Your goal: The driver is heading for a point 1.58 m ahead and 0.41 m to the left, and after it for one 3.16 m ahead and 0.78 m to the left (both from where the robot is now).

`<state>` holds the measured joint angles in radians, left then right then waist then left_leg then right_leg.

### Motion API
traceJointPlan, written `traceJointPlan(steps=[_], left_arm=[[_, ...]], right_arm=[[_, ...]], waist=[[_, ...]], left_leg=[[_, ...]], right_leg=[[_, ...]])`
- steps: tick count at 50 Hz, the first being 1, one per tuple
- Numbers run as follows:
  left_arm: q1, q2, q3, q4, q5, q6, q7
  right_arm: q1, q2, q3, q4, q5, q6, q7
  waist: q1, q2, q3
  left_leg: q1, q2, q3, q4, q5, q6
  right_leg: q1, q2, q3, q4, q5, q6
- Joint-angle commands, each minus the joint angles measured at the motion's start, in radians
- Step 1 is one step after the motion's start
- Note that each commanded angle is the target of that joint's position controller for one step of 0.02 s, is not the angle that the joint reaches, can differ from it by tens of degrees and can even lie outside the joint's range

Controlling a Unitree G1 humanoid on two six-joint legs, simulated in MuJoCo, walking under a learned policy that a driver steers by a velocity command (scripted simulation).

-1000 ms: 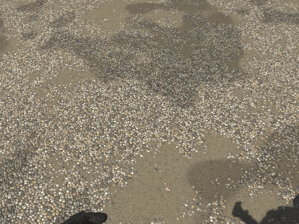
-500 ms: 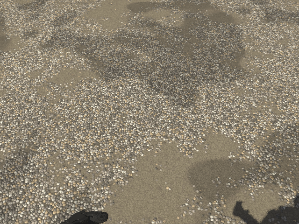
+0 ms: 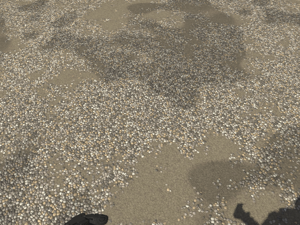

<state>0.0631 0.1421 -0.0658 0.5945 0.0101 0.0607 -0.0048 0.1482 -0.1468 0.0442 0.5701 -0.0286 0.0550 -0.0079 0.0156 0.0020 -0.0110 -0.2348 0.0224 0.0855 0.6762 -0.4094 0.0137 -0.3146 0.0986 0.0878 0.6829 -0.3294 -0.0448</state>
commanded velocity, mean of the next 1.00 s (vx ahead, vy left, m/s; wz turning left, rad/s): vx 0.50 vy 0.00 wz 0.00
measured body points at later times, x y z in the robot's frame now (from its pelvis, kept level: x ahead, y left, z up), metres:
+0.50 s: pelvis +0.00 +0.00 +0.00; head -0.01 +0.00 +0.45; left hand +0.21 +0.19 -0.07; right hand +0.19 -0.19 -0.08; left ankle -0.03 +0.11 -0.72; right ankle +0.02 -0.09 -0.72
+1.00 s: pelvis +0.00 +0.00 +0.00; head -0.01 +0.00 +0.45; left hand +0.21 +0.19 -0.07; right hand +0.19 -0.19 -0.08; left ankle -0.03 +0.11 -0.72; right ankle +0.02 -0.09 -0.72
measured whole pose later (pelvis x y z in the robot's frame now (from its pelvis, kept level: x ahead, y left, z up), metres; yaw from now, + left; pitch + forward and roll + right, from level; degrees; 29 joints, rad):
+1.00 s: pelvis +0.00 +0.00 +0.00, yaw +0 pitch -2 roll +0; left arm 0.07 0.14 -0.07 0.59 0.01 0.06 -0.01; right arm 0.15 -0.15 0.05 0.57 -0.03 0.06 -0.01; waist 0.02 0.00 -0.01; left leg -0.24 0.02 0.08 0.68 -0.41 0.01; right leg -0.32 0.09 0.07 0.69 -0.33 -0.05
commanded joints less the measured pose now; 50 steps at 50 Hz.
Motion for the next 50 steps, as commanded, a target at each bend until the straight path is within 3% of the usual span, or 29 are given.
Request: traceJointPlan(steps=[1, 3, 4, 5, 6, 8, 10, 12, 13, 15, 18, 20, 22, 24, 26, 27, 29, 31, 32, 34, 37, 39, 41, 42, 43, 44, 46, 48, 50], left_arm=[[-0.153, 0.057, 0.016, -0.119, -0.002, -0.016, -0.005], [-0.072, 0.067, 0.019, -0.082, -0.002, -0.016, 0.007], [-0.142, 0.061, 0.016, -0.114, 0.001, -0.018, -0.007], [-0.079, 0.063, 0.019, -0.086, -0.002, -0.017, 0.008], [-0.143, 0.059, 0.015, -0.115, 0.001, -0.019, -0.006], [-0.071, 0.066, 0.019, -0.082, -0.002, -0.018, 0.007], [-0.149, 0.057, 0.015, -0.12, -0.002, -0.016, -0.006], [-0.104, 0.055, 0.016, -0.104, 0.012, -0.022, -0.009], [-0.065, 0.067, 0.02, -0.08, -0.002, -0.019, 0.008], [-0.15, 0.056, 0.015, -0.12, -0.002, -0.017, -0.005], [-0.065, 0.066, 0.019, -0.081, -0.002, -0.019, 0.008], [-0.15, 0.056, 0.015, -0.12, -0.002, -0.017, -0.005], [-0.068, 0.065, 0.019, -0.083, -0.002, -0.017, 0.007], [-0.146, 0.056, 0.015, -0.12, -0.001, -0.017, -0.006], [-0.101, 0.055, 0.016, -0.104, 0.013, -0.022, -0.009], [-0.062, 0.066, 0.02, -0.08, -0.002, -0.02, 0.008], [-0.147, 0.056, 0.015, -0.12, -0.002, -0.017, -0.005], [-0.102, 0.053, 0.016, -0.104, 0.012, -0.022, -0.009], [-0.063, 0.065, 0.019, -0.081, -0.002, -0.019, 0.008], [-0.147, 0.055, 0.015, -0.12, -0.002, -0.018, -0.005], [-0.062, 0.065, 0.019, -0.081, -0.002, -0.02, 0.008], [-0.146, 0.055, 0.015, -0.12, -0.002, -0.018, -0.005], [-0.065, 0.064, 0.018, -0.083, -0.001, -0.018, 0.007], [-0.135, 0.058, 0.015, -0.115, 0.001, -0.019, -0.006], [-0.072, 0.06, 0.018, -0.087, -0.002, -0.018, 0.008], [-0.137, 0.057, 0.014, -0.116, 0.002, -0.02, -0.006], [-0.064, 0.063, 0.018, -0.083, -0.001, -0.019, 0.008], [-0.143, 0.055, 0.014, -0.121, -0.002, -0.017, -0.005], [-0.097, 0.053, 0.015, -0.105, 0.012, -0.023, -0.009]], right_arm=[[-0.111, -0.057, -0.013, -0.108, 0.005, -0.014, -0.002], [-0.04, -0.066, -0.022, -0.082, -0.001, -0.021, -0.002], [-0.103, -0.055, -0.012, -0.108, 0.004, -0.011, -0.002], [-0.043, -0.063, -0.019, -0.081, -0.002, -0.023, -0.003], [-0.104, -0.058, -0.014, -0.107, 0.005, -0.013, -0.002], [-0.039, -0.062, -0.02, -0.081, -0.002, -0.021, -0.002], [-0.111, -0.055, -0.011, -0.107, 0.005, -0.013, -0.002], [-0.092, -0.07, -0.02, -0.101, 0.0, -0.009, -0.002], [-0.035, -0.062, -0.021, -0.081, -0.002, -0.021, -0.002], [-0.111, -0.057, -0.012, -0.106, 0.005, -0.014, -0.003], [-0.035, -0.061, -0.02, -0.081, -0.002, -0.02, -0.002], [-0.111, -0.056, -0.012, -0.106, 0.005, -0.014, -0.002], [-0.04, -0.065, -0.021, -0.08, -0.001, -0.021, -0.002], [-0.108, -0.055, -0.01, -0.105, 0.004, -0.014, -0.002], [-0.091, -0.07, -0.02, -0.099, 0.001, -0.01, -0.002], [-0.034, -0.062, -0.02, -0.079, -0.001, -0.021, -0.003], [-0.111, -0.057, -0.012, -0.105, 0.005, -0.014, -0.003], [-0.093, -0.069, -0.02, -0.1, 0.0, -0.008, -0.002], [-0.035, -0.061, -0.02, -0.079, -0.002, -0.02, -0.002], [-0.11, -0.056, -0.011, -0.105, 0.005, -0.013, -0.002], [-0.036, -0.06, -0.02, -0.079, -0.002, -0.019, -0.002], [-0.112, -0.055, -0.011, -0.105, 0.005, -0.013, -0.002], [-0.04, -0.064, -0.02, -0.079, -0.001, -0.02, -0.002], [-0.104, -0.053, -0.011, -0.105, 0.004, -0.01, -0.002], [-0.044, -0.06, -0.018, -0.078, -0.002, -0.022, -0.003], [-0.105, -0.056, -0.012, -0.103, 0.005, -0.012, -0.002], [-0.039, -0.06, -0.019, -0.078, -0.001, -0.02, -0.002], [-0.112, -0.053, -0.009, -0.104, 0.005, -0.012, -0.002], [-0.093, -0.068, -0.019, -0.098, 0.0, -0.009, -0.002]], waist=[[0.005, -0.004, -0.002], [-0.012, -0.008, -0.122], [0.004, -0.008, -0.01], [-0.009, -0.008, -0.123], [0.004, -0.003, -0.01], [-0.013, -0.011, -0.132], [0.007, -0.006, 0.001], [0.014, 0.01, -0.067], [-0.013, -0.012, -0.142], [0.006, -0.004, -0.003], [-0.013, -0.013, -0.141], [0.006, -0.005, -0.003], [-0.012, -0.009, -0.122], [0.007, -0.006, -0.002], [0.015, 0.012, -0.067], [-0.012, -0.01, -0.142], [0.007, -0.003, -0.002], [0.014, 0.009, -0.066], [-0.013, -0.013, -0.14], [0.006, -0.006, -0.003], [-0.013, -0.013, -0.14], [0.006, -0.005, -0.003], [-0.012, -0.009, -0.122], [0.005, -0.009, -0.01], [-0.009, -0.009, -0.123], [0.005, -0.004, -0.01], [-0.012, -0.011, -0.131], [0.008, -0.007, 0.002], [0.015, 0.01, -0.066]], left_leg=[[0.027, 0.055, -0.076, -0.099, 0.217, 0.005], [0.095, 0.038, -0.053, -0.094, 0.054, 0.005], [0.029, 0.056, -0.076, -0.095, 0.23, 0.004], [0.093, 0.041, -0.056, -0.1, 0.051, 0.007], [0.029, 0.055, -0.078, -0.096, 0.225, 0.006], [0.098, 0.039, -0.053, -0.095, 0.054, 0.006], [0.024, 0.056, -0.077, -0.098, 0.223, 0.005], [0.052, 0.059, -0.081, -0.083, 0.249, 0.008], [0.101, 0.039, -0.053, -0.093, 0.058, 0.004], [0.025, 0.054, -0.078, -0.098, 0.22, 0.005], [0.1, 0.038, -0.053, -0.092, 0.056, 0.003], [0.024, 0.053, -0.078, -0.097, 0.218, 0.004], [0.093, 0.036, -0.055, -0.093, 0.055, 0.004], [0.025, 0.056, -0.081, -0.098, 0.228, 0.006], [0.052, 0.058, -0.083, -0.083, 0.253, 0.008], [0.101, 0.038, -0.055, -0.093, 0.061, 0.004], [0.023, 0.053, -0.08, -0.098, 0.223, 0.005], [0.051, 0.057, -0.082, -0.081, 0.25, 0.007], [0.099, 0.037, -0.054, -0.091, 0.058, 0.003], [0.023, 0.052, -0.08, -0.096, 0.22, 0.004], [0.098, 0.036, -0.055, -0.09, 0.056, 0.003], [0.022, 0.052, -0.08, -0.096, 0.218, 0.004], [0.091, 0.034, -0.057, -0.091, 0.055, 0.004], [0.025, 0.052, -0.081, -0.092, 0.231, 0.003], [0.089, 0.038, -0.06, -0.098, 0.051, 0.006], [0.025, 0.051, -0.082, -0.094, 0.227, 0.005], [0.094, 0.036, -0.058, -0.092, 0.054, 0.005], [0.02, 0.052, -0.082, -0.096, 0.224, 0.004], [0.048, 0.055, -0.086, -0.081, 0.249, 0.007]], right_leg=[[-0.072, -0.087, 0.061, -0.111, 0.269, -0.023], [-0.024, -0.085, 0.096, -0.148, 0.12, -0.023], [-0.071, -0.084, 0.054, -0.104, 0.279, -0.022], [-0.022, -0.084, 0.098, -0.148, 0.111, -0.023], [-0.066, -0.087, 0.055, -0.105, 0.279, -0.023], [-0.019, -0.085, 0.094, -0.144, 0.121, -0.023], [-0.076, -0.086, 0.057, -0.108, 0.268, -0.022], [-0.044, -0.085, 0.046, -0.094, 0.306, -0.022], [-0.015, -0.084, 0.091, -0.143, 0.126, -0.022], [-0.07, -0.088, 0.057, -0.11, 0.271, -0.023], [-0.016, -0.085, 0.09, -0.144, 0.125, -0.022], [-0.071, -0.089, 0.056, -0.11, 0.269, -0.023], [-0.024, -0.087, 0.091, -0.147, 0.118, -0.023], [-0.072, -0.087, 0.053, -0.108, 0.266, -0.022], [-0.042, -0.086, 0.042, -0.093, 0.305, -0.022], [-0.014, -0.085, 0.086, -0.142, 0.125, -0.022], [-0.069, -0.09, 0.053, -0.108, 0.271, -0.023], [-0.044, -0.088, 0.041, -0.093, 0.307, -0.022], [-0.016, -0.087, 0.086, -0.143, 0.126, -0.022], [-0.07, -0.091, 0.052, -0.109, 0.27, -0.023], [-0.017, -0.088, 0.086, -0.144, 0.123, -0.023], [-0.071, -0.092, 0.051, -0.11, 0.268, -0.023], [-0.025, -0.09, 0.087, -0.147, 0.116, -0.023], [-0.07, -0.089, 0.044, -0.103, 0.277, -0.022], [-0.022, -0.089, 0.089, -0.148, 0.107, -0.023], [-0.065, -0.092, 0.046, -0.104, 0.277, -0.023], [-0.019, -0.09, 0.085, -0.144, 0.117, -0.024], [-0.075, -0.092, 0.048, -0.108, 0.265, -0.022], [-0.043, -0.09, 0.037, -0.093, 0.303, -0.022]])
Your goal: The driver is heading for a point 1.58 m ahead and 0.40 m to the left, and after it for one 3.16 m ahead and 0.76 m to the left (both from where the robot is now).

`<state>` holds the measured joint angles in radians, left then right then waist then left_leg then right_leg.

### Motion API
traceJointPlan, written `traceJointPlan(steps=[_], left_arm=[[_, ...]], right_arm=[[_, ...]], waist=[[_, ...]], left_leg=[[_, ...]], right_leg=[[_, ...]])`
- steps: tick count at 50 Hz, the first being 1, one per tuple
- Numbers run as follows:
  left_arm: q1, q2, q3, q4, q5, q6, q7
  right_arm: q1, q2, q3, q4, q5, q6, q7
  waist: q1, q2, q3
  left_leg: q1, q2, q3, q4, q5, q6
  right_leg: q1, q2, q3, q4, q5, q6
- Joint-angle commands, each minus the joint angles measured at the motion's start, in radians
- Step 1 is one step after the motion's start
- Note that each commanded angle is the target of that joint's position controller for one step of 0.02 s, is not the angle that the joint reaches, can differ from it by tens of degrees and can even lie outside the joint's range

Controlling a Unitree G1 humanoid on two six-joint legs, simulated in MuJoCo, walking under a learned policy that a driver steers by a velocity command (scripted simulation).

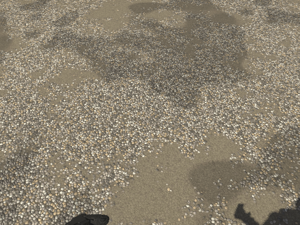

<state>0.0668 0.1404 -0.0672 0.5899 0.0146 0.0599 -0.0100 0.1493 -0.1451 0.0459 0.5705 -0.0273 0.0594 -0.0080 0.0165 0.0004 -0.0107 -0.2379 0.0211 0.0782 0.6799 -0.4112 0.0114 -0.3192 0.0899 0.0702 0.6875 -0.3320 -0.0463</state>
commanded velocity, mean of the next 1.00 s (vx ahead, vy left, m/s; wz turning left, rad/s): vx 0.50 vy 0.00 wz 0.00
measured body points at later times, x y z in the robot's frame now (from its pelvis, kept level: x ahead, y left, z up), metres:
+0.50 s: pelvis +0.00 +0.00 +0.00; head -0.01 +0.00 +0.45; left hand +0.21 +0.19 -0.07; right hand +0.19 -0.19 -0.08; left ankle -0.03 +0.11 -0.72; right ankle +0.02 -0.09 -0.72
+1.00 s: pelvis +0.00 +0.00 +0.00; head -0.01 +0.00 +0.45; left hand +0.21 +0.19 -0.07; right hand +0.19 -0.19 -0.08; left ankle -0.03 +0.11 -0.72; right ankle +0.02 -0.09 -0.72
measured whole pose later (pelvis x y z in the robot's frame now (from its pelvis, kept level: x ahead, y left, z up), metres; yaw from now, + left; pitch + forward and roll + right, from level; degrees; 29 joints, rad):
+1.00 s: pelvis +0.00 +0.00 +0.00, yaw +0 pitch -2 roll +0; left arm 0.08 0.14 -0.07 0.59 0.01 0.06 0.00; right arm 0.15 -0.14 0.05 0.58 -0.03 0.05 -0.01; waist 0.02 0.00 -0.02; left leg -0.23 0.02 0.07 0.68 -0.41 0.01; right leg -0.32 0.08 0.06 0.69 -0.34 -0.05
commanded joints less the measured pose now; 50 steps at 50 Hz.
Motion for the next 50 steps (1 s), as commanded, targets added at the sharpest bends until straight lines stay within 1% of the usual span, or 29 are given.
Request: traceJointPlan(steps=[1, 3, 5, 6, 8, 10, 12, 13, 15, 17, 19, 20, 22, 24, 26, 27, 29, 31, 33, 34, 35, 36, 38, 40, 42, 43, 45, 48, 50], left_arm=[[-0.062, 0.066, 0.02, -0.077, -0.006, -0.02, 0.013], [-0.147, 0.056, 0.016, -0.116, -0.006, -0.018, 0.001], [-0.065, 0.065, 0.019, -0.079, -0.006, -0.017, 0.013], [-0.136, 0.059, 0.016, -0.111, -0.003, -0.019, -0.001], [-0.064, 0.064, 0.019, -0.078, -0.005, -0.02, 0.013], [-0.146, 0.056, 0.015, -0.117, -0.007, -0.017, 0.0], [-0.063, 0.065, 0.019, -0.079, -0.005, -0.018, 0.012], [-0.134, 0.059, 0.016, -0.111, -0.003, -0.02, -0.001], [-0.062, 0.064, 0.019, -0.079, -0.005, -0.02, 0.013], [-0.144, 0.056, 0.015, -0.117, -0.007, -0.017, 0.0], [-0.061, 0.064, 0.019, -0.08, -0.005, -0.018, 0.013], [-0.133, 0.059, 0.016, -0.111, -0.003, -0.02, -0.001], [-0.06, 0.063, 0.019, -0.079, -0.005, -0.021, 0.013], [-0.143, 0.056, 0.015, -0.117, -0.007, -0.017, 0.0], [-0.06, 0.064, 0.019, -0.08, -0.005, -0.018, 0.013], [-0.131, 0.059, 0.016, -0.112, -0.003, -0.02, -0.001], [-0.059, 0.063, 0.019, -0.079, -0.005, -0.021, 0.013], [-0.141, 0.056, 0.015, -0.117, -0.007, -0.018, 0.0], [-0.058, 0.064, 0.019, -0.08, -0.005, -0.018, 0.013], [-0.13, 0.058, 0.016, -0.112, -0.003, -0.02, -0.001], [-0.066, 0.06, 0.018, -0.084, -0.006, -0.019, 0.014], [-0.132, 0.057, 0.015, -0.113, -0.003, -0.021, 0.0], [-0.059, 0.063, 0.018, -0.079, -0.005, -0.02, 0.013], [-0.138, 0.056, 0.015, -0.117, -0.006, -0.018, 0.0], [-0.092, 0.053, 0.016, -0.101, 0.008, -0.023, -0.003], [-0.053, 0.064, 0.019, -0.078, -0.005, -0.021, 0.013], [-0.139, 0.055, 0.015, -0.117, -0.006, -0.019, 0.001], [-0.053, 0.063, 0.019, -0.078, -0.006, -0.021, 0.013], [-0.108, 0.065, 0.019, -0.097, -0.012, -0.013, 0.017]], right_arm=[[-0.037, -0.062, -0.021, -0.078, -0.003, -0.024, -0.002], [-0.113, -0.056, -0.012, -0.103, 0.004, -0.017, -0.002], [-0.041, -0.065, -0.022, -0.078, -0.002, -0.024, -0.002], [-0.105, -0.054, -0.012, -0.104, 0.003, -0.014, -0.002], [-0.038, -0.064, -0.022, -0.076, -0.002, -0.025, -0.002], [-0.115, -0.054, -0.011, -0.104, 0.003, -0.016, -0.002], [-0.041, -0.065, -0.021, -0.076, -0.002, -0.024, -0.002], [-0.105, -0.055, -0.012, -0.103, 0.003, -0.015, -0.002], [-0.038, -0.064, -0.021, -0.075, -0.002, -0.025, -0.002], [-0.115, -0.053, -0.01, -0.103, 0.003, -0.016, -0.002], [-0.041, -0.065, -0.021, -0.076, -0.002, -0.024, -0.002], [-0.105, -0.054, -0.012, -0.102, 0.003, -0.014, -0.002], [-0.039, -0.063, -0.021, -0.074, -0.002, -0.025, -0.002], [-0.116, -0.053, -0.01, -0.102, 0.003, -0.016, -0.002], [-0.041, -0.064, -0.021, -0.075, -0.002, -0.024, -0.002], [-0.105, -0.054, -0.012, -0.102, 0.003, -0.014, -0.002], [-0.039, -0.063, -0.021, -0.074, -0.002, -0.025, -0.002], [-0.116, -0.053, -0.01, -0.102, 0.003, -0.016, -0.002], [-0.041, -0.064, -0.02, -0.074, -0.002, -0.023, -0.002], [-0.106, -0.054, -0.011, -0.101, 0.003, -0.014, -0.002], [-0.045, -0.061, -0.018, -0.074, -0.003, -0.025, -0.002], [-0.107, -0.057, -0.013, -0.1, 0.004, -0.016, -0.002], [-0.041, -0.06, -0.019, -0.074, -0.002, -0.023, -0.002], [-0.115, -0.053, -0.01, -0.1, 0.003, -0.015, -0.002], [-0.096, -0.069, -0.019, -0.094, -0.001, -0.012, -0.001], [-0.038, -0.06, -0.019, -0.073, -0.002, -0.023, -0.002], [-0.115, -0.055, -0.011, -0.1, 0.003, -0.016, -0.002], [-0.039, -0.059, -0.019, -0.074, -0.002, -0.022, -0.002], [-0.062, -0.049, -0.012, -0.078, -0.001, -0.027, 0.0]], waist=[[-0.013, -0.011, -0.141], [0.006, -0.003, -0.003], [-0.012, -0.007, -0.122], [0.004, -0.008, -0.011], [-0.013, -0.008, -0.139], [0.007, -0.006, 0.001], [-0.011, -0.006, -0.123], [0.004, -0.007, -0.011], [-0.012, -0.007, -0.138], [0.007, -0.006, 0.001], [-0.011, -0.006, -0.123], [0.005, -0.008, -0.011], [-0.012, -0.007, -0.138], [0.007, -0.006, 0.001], [-0.011, -0.006, -0.123], [0.005, -0.008, -0.011], [-0.012, -0.008, -0.138], [0.007, -0.006, 0.001], [-0.011, -0.006, -0.123], [0.005, -0.008, -0.011], [-0.008, -0.007, -0.124], [0.005, -0.004, -0.01], [-0.012, -0.009, -0.131], [0.008, -0.007, 0.001], [0.016, 0.01, -0.067], [-0.012, -0.011, -0.141], [0.007, -0.005, -0.003], [-0.012, -0.011, -0.14], [-0.016, -0.027, -0.044]], left_leg=[[0.1, 0.037, -0.05, -0.094, 0.06, 0.005], [0.023, 0.052, -0.075, -0.099, 0.222, 0.006], [0.093, 0.034, -0.052, -0.094, 0.058, 0.006], [0.027, 0.052, -0.075, -0.095, 0.235, 0.005], [0.099, 0.034, -0.051, -0.093, 0.055, 0.006], [0.022, 0.052, -0.076, -0.098, 0.225, 0.006], [0.092, 0.034, -0.053, -0.094, 0.059, 0.006], [0.026, 0.051, -0.077, -0.095, 0.236, 0.005], [0.098, 0.034, -0.053, -0.093, 0.056, 0.006], [0.021, 0.051, -0.077, -0.097, 0.226, 0.006], [0.091, 0.033, -0.054, -0.093, 0.059, 0.006], [0.026, 0.051, -0.078, -0.094, 0.236, 0.005], [0.097, 0.033, -0.054, -0.092, 0.056, 0.006], [0.02, 0.05, -0.078, -0.097, 0.226, 0.006], [0.091, 0.033, -0.055, -0.092, 0.059, 0.006], [0.025, 0.05, -0.079, -0.094, 0.237, 0.005], [0.097, 0.032, -0.055, -0.092, 0.056, 0.006], [0.02, 0.05, -0.079, -0.096, 0.226, 0.005], [0.09, 0.032, -0.056, -0.092, 0.06, 0.006], [0.024, 0.049, -0.08, -0.093, 0.237, 0.005], [0.089, 0.035, -0.059, -0.098, 0.056, 0.008], [0.023, 0.047, -0.081, -0.095, 0.233, 0.006], [0.093, 0.033, -0.056, -0.092, 0.059, 0.006], [0.019, 0.049, -0.081, -0.096, 0.229, 0.006], [0.048, 0.051, -0.084, -0.081, 0.254, 0.008], [0.097, 0.032, -0.056, -0.09, 0.063, 0.005], [0.019, 0.047, -0.081, -0.096, 0.225, 0.005], [0.096, 0.031, -0.056, -0.089, 0.06, 0.004], [0.055, 0.025, -0.057, -0.101, 0.042, 0.006]], right_leg=[[-0.011, -0.08, 0.099, -0.147, 0.124, -0.021], [-0.065, -0.085, 0.065, -0.114, 0.27, -0.022], [-0.019, -0.083, 0.1, -0.151, 0.118, -0.021], [-0.064, -0.082, 0.058, -0.107, 0.28, -0.021], [-0.008, -0.083, 0.099, -0.147, 0.122, -0.022], [-0.071, -0.085, 0.063, -0.113, 0.267, -0.021], [-0.019, -0.083, 0.098, -0.15, 0.117, -0.021], [-0.064, -0.083, 0.056, -0.107, 0.279, -0.021], [-0.008, -0.084, 0.097, -0.147, 0.121, -0.022], [-0.071, -0.086, 0.062, -0.112, 0.267, -0.021], [-0.019, -0.084, 0.096, -0.15, 0.116, -0.021], [-0.064, -0.084, 0.055, -0.106, 0.279, -0.021], [-0.008, -0.085, 0.096, -0.147, 0.121, -0.022], [-0.071, -0.087, 0.06, -0.112, 0.267, -0.021], [-0.019, -0.085, 0.095, -0.15, 0.116, -0.021], [-0.064, -0.085, 0.053, -0.106, 0.279, -0.021], [-0.008, -0.086, 0.094, -0.146, 0.12, -0.023], [-0.071, -0.088, 0.059, -0.112, 0.266, -0.022], [-0.019, -0.086, 0.093, -0.149, 0.115, -0.021], [-0.064, -0.086, 0.052, -0.106, 0.278, -0.021], [-0.016, -0.085, 0.096, -0.151, 0.106, -0.022], [-0.058, -0.089, 0.053, -0.107, 0.279, -0.022], [-0.014, -0.086, 0.092, -0.146, 0.117, -0.022], [-0.069, -0.088, 0.056, -0.111, 0.267, -0.022], [-0.038, -0.087, 0.044, -0.096, 0.305, -0.021], [-0.011, -0.086, 0.089, -0.146, 0.121, -0.021], [-0.064, -0.091, 0.055, -0.112, 0.269, -0.022], [-0.013, -0.087, 0.089, -0.147, 0.119, -0.021], [-0.057, -0.093, 0.108, -0.173, 0.066, -0.023]])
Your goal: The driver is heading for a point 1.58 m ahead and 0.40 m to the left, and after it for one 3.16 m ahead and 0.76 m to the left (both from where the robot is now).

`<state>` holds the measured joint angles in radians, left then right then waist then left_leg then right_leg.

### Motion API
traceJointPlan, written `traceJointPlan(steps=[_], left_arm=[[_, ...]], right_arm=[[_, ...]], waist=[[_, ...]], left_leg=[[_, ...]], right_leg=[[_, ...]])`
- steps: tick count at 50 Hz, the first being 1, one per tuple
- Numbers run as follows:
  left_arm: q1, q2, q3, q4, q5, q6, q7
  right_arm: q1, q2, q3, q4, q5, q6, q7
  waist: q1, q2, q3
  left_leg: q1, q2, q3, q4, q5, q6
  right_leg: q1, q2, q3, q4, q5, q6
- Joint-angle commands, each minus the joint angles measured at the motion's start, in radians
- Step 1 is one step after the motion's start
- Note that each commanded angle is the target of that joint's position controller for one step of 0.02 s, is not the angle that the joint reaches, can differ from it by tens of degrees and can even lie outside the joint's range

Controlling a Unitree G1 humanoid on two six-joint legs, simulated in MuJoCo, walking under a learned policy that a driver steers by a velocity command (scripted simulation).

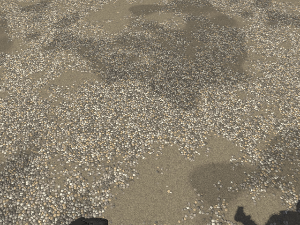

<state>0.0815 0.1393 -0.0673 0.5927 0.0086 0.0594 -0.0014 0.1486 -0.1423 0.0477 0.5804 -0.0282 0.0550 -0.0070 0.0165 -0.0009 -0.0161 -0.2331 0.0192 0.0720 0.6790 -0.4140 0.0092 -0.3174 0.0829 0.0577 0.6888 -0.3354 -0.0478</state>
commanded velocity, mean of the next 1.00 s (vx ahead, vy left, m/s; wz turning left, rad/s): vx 0.40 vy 0.00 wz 0.00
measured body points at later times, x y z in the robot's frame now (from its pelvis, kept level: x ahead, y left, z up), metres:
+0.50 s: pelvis +0.00 +0.00 +0.00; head -0.02 +0.00 +0.45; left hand +0.21 +0.19 -0.07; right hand +0.19 -0.19 -0.08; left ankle -0.03 +0.11 -0.72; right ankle +0.02 -0.09 -0.72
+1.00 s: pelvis +0.01 +0.00 +0.02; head +0.00 +0.00 +0.47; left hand +0.17 +0.20 -0.08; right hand +0.17 -0.19 -0.08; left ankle -0.03 +0.11 -0.72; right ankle +0.02 -0.09 -0.72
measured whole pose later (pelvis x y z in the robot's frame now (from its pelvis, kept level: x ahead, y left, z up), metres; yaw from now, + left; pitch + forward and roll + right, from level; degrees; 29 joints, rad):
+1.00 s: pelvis +0.01 +0.00 +0.02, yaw +1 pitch +0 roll +0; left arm 0.14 0.13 -0.06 0.68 0.02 0.05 -0.02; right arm 0.19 -0.15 0.05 0.65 -0.02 0.06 0.00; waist 0.02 0.00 -0.01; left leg -0.13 0.01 0.05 0.40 -0.27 0.01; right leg -0.20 0.07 0.04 0.40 -0.19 -0.04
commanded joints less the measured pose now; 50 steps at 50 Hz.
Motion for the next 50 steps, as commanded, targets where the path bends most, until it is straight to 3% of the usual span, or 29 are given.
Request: traceJointPlan(steps=[1, 4, 5, 7, 8, 9, 10, 11, 13, 14, 16, 17, 18, 19, 20, 21, 22, 23, 25, 27, 28, 29, 30, 31, 32, 33, 34, 39, 50], left_arm=[[-0.153, 0.056, 0.014, -0.121, -0.002, -0.016, -0.008], [-0.101, 0.055, 0.017, -0.102, 0.017, -0.026, -0.012], [-0.063, 0.064, 0.019, -0.079, 0.001, -0.024, 0.005], [-0.154, 0.055, 0.015, -0.12, -0.002, -0.018, -0.007], [-0.12, 0.048, 0.015, -0.11, 0.01, -0.02, -0.011], [-0.071, 0.062, 0.018, -0.084, 0.0, -0.018, 0.004], [-0.109, 0.067, 0.019, -0.094, -0.005, -0.014, 0.007], [-0.149, 0.055, 0.015, -0.12, 0.001, -0.018, -0.008], [-0.104, 0.053, 0.016, -0.104, 0.015, -0.024, -0.012], [-0.064, 0.064, 0.019, -0.081, 0.001, -0.021, 0.005], [-0.15, 0.056, 0.015, -0.12, 0.0, -0.019, -0.008], [-0.116, 0.049, 0.015, -0.11, 0.011, -0.021, -0.011], [-0.068, 0.063, 0.018, -0.083, 0.001, -0.019, 0.004], [-0.139, 0.058, 0.016, -0.115, 0.003, -0.02, -0.009], [-0.075, 0.059, 0.018, -0.087, 0.001, -0.019, 0.005], [-0.141, 0.056, 0.015, -0.116, 0.004, -0.021, -0.009], [-0.111, 0.051, 0.016, -0.109, 0.012, -0.022, -0.011], [-0.067, 0.062, 0.018, -0.083, 0.001, -0.02, 0.005], [-0.147, 0.056, 0.015, -0.12, 0.0, -0.019, -0.008], [-0.101, 0.053, 0.016, -0.105, 0.015, -0.024, -0.012], [-0.061, 0.063, 0.018, -0.081, 0.001, -0.021, 0.005], [-0.104, 0.067, 0.019, -0.093, -0.005, -0.018, 0.008], [-0.148, 0.055, 0.015, -0.12, 0.0, -0.02, -0.007], [-0.114, 0.049, 0.015, -0.111, 0.011, -0.022, -0.011], [-0.053, 0.06, 0.017, -0.078, 0.001, -0.019, 0.004], [-0.12, 0.055, 0.013, -0.107, 0.004, -0.021, -0.009], [-0.086, 0.043, 0.012, -0.096, 0.014, -0.024, -0.011], [-0.078, 0.032, 0.003, -0.065, 0.012, -0.023, -0.014], [-0.017, 0.051, 0.023, 0.015, 0.008, -0.031, -0.019]], right_arm=[[-0.118, -0.059, -0.013, -0.11, 0.005, -0.012, -0.002], [-0.089, -0.069, -0.02, -0.102, -0.002, -0.008, -0.003], [-0.034, -0.062, -0.021, -0.08, -0.001, -0.02, -0.003], [-0.119, -0.056, -0.013, -0.11, 0.005, -0.011, -0.003], [-0.109, -0.069, -0.019, -0.104, 0.001, -0.007, -0.002], [-0.045, -0.064, -0.021, -0.083, -0.001, -0.017, -0.002], [-0.055, -0.048, -0.013, -0.088, 0.0, -0.019, -0.001], [-0.113, -0.055, -0.011, -0.109, 0.003, -0.01, -0.002], [-0.097, -0.072, -0.021, -0.103, 0.0, -0.007, -0.002], [-0.039, -0.062, -0.021, -0.082, -0.001, -0.018, -0.003], [-0.117, -0.057, -0.012, -0.109, 0.004, -0.011, -0.003], [-0.108, -0.07, -0.019, -0.103, 0.001, -0.008, -0.002], [-0.044, -0.065, -0.021, -0.082, 0.0, -0.018, -0.002], [-0.108, -0.055, -0.012, -0.109, 0.004, -0.008, -0.002], [-0.047, -0.061, -0.019, -0.081, -0.002, -0.019, -0.003], [-0.109, -0.058, -0.014, -0.108, 0.005, -0.01, -0.002], [-0.106, -0.07, -0.019, -0.103, 0.0, -0.007, -0.003], [-0.043, -0.061, -0.02, -0.081, -0.001, -0.018, -0.002], [-0.117, -0.055, -0.011, -0.108, 0.004, -0.01, -0.002], [-0.098, -0.07, -0.02, -0.102, 0.0, -0.007, -0.002], [-0.04, -0.061, -0.02, -0.081, -0.001, -0.018, -0.003], [-0.053, -0.048, -0.013, -0.085, 0.0, -0.021, -0.001], [-0.117, -0.056, -0.012, -0.108, 0.004, -0.011, -0.002], [-0.109, -0.07, -0.019, -0.102, 0.001, -0.008, -0.002], [-0.033, -0.064, -0.02, -0.076, -0.001, -0.017, -0.002], [-0.095, -0.053, -0.01, -0.103, 0.001, -0.007, -0.002], [-0.084, -0.058, -0.012, -0.092, -0.005, -0.007, -0.001], [-0.065, -0.045, -0.003, -0.068, -0.007, -0.005, 0.002], [-0.014, -0.078, -0.023, 0.0, 0.007, -0.003, 0.01]], waist=[[0.008, 0.0, 0.015], [0.015, 0.01, -0.079], [-0.012, -0.007, -0.154], [0.008, -0.002, 0.005], [0.018, 0.013, -0.045], [-0.011, -0.006, -0.114], [-0.019, -0.028, -0.049], [0.008, -0.007, 0.003], [0.016, 0.012, -0.062], [-0.011, -0.008, -0.136], [0.008, -0.003, 0.003], [0.018, 0.014, -0.046], [-0.01, -0.005, -0.116], [0.006, -0.008, -0.005], [-0.008, -0.006, -0.117], [0.006, -0.003, -0.005], [0.019, 0.011, -0.05], [-0.011, -0.008, -0.126], [0.008, -0.006, 0.007], [0.016, 0.011, -0.061], [-0.011, -0.009, -0.135], [-0.019, -0.027, -0.065], [0.008, -0.004, 0.003], [0.018, 0.013, -0.046], [-0.01, -0.007, -0.12], [0.005, -0.012, 0.0], [0.018, -0.002, -0.055], [0.007, -0.016, -0.032], [-0.002, -0.002, -0.06]], left_leg=[[0.011, 0.048, -0.078, -0.095, 0.231, 0.008], [0.05, 0.056, -0.082, -0.08, 0.269, 0.011], [0.098, 0.034, -0.052, -0.09, 0.067, 0.008], [0.012, 0.047, -0.075, -0.094, 0.224, 0.007], [0.032, 0.051, -0.081, -0.084, 0.243, 0.011], [0.082, 0.03, -0.053, -0.088, 0.061, 0.007], [0.054, 0.026, -0.052, -0.097, 0.053, 0.006], [0.014, 0.049, -0.08, -0.095, 0.234, 0.008], [0.041, 0.052, -0.082, -0.08, 0.258, 0.011], [0.09, 0.032, -0.054, -0.089, 0.066, 0.007], [0.012, 0.046, -0.079, -0.095, 0.228, 0.007], [0.032, 0.051, -0.084, -0.085, 0.246, 0.011], [0.082, 0.029, -0.056, -0.089, 0.064, 0.008], [0.015, 0.047, -0.079, -0.09, 0.241, 0.006], [0.08, 0.033, -0.059, -0.095, 0.06, 0.009], [0.015, 0.045, -0.081, -0.092, 0.236, 0.008], [0.033, 0.051, -0.084, -0.084, 0.247, 0.01], [0.085, 0.03, -0.057, -0.089, 0.063, 0.008], [0.01, 0.047, -0.081, -0.093, 0.233, 0.007], [0.039, 0.049, -0.084, -0.078, 0.257, 0.01], [0.088, 0.03, -0.056, -0.087, 0.066, 0.006], [0.058, 0.024, -0.055, -0.096, 0.051, 0.006], [0.011, 0.044, -0.081, -0.093, 0.228, 0.007], [0.031, 0.049, -0.086, -0.083, 0.246, 0.011], [0.084, 0.029, -0.061, -0.094, 0.048, 0.008], [0.013, 0.046, -0.085, -0.102, 0.214, 0.007], [0.028, 0.054, -0.092, -0.106, 0.206, 0.01], [0.044, 0.057, -0.103, -0.208, 0.132, -0.007], [0.152, 0.079, -0.14, -0.35, 0.291, 0.011]], right_leg=[[-0.076, -0.085, 0.068, -0.117, 0.261, -0.02], [-0.03, -0.078, 0.052, -0.093, 0.311, -0.019], [0.001, -0.079, 0.097, -0.142, 0.128, -0.02], [-0.068, -0.086, 0.065, -0.114, 0.272, -0.021], [-0.046, -0.084, 0.058, -0.102, 0.296, -0.021], [-0.023, -0.083, 0.1, -0.151, 0.116, -0.02], [-0.056, -0.084, 0.109, -0.167, 0.082, -0.02], [-0.069, -0.083, 0.063, -0.112, 0.265, -0.02], [-0.038, -0.082, 0.052, -0.097, 0.305, -0.02], [-0.012, -0.081, 0.096, -0.147, 0.12, -0.02], [-0.065, -0.086, 0.063, -0.113, 0.269, -0.02], [-0.044, -0.085, 0.056, -0.101, 0.294, -0.021], [-0.021, -0.084, 0.097, -0.15, 0.114, -0.02], [-0.065, -0.083, 0.056, -0.107, 0.279, -0.019], [-0.018, -0.083, 0.1, -0.151, 0.106, -0.02], [-0.059, -0.086, 0.057, -0.108, 0.279, -0.021], [-0.044, -0.084, 0.053, -0.101, 0.295, -0.019], [-0.015, -0.084, 0.096, -0.147, 0.116, -0.021], [-0.071, -0.086, 0.06, -0.112, 0.267, -0.02], [-0.038, -0.084, 0.049, -0.096, 0.305, -0.02], [-0.012, -0.083, 0.093, -0.146, 0.119, -0.02], [-0.043, -0.087, 0.105, -0.163, 0.086, -0.022], [-0.065, -0.088, 0.06, -0.113, 0.268, -0.021], [-0.044, -0.087, 0.053, -0.101, 0.293, -0.021], [-0.018, -0.088, 0.1, -0.158, 0.099, -0.022], [-0.061, -0.089, 0.065, -0.121, 0.263, -0.023], [-0.022, -0.094, 0.073, -0.13, 0.269, -0.025], [0.014, -0.127, 0.125, -0.246, 0.259, -0.022], [0.137, -0.155, 0.125, -0.378, 0.348, -0.03]])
